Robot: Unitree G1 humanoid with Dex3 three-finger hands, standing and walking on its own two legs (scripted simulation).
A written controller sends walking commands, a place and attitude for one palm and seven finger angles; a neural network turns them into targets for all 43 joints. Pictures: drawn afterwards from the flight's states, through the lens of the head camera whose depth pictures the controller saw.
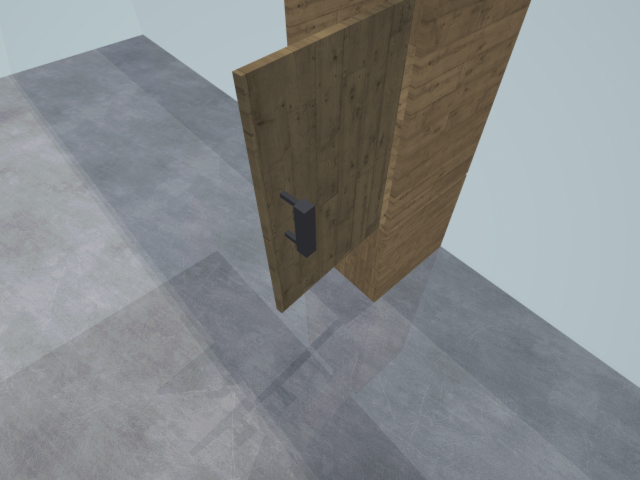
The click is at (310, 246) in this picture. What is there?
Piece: cupboard door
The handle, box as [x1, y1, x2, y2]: [280, 191, 315, 257]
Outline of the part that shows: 282,191 280,193 280,197 293,206 295,222 295,233 293,234 287,230 284,232 285,235 297,245 297,250 306,257 315,250 314,205 304,198 299,201 285,191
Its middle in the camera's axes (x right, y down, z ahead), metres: -0.05 -0.03 +0.70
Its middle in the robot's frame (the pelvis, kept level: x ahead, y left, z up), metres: +0.54 +0.08 -0.04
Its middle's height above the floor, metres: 0.74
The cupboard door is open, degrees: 95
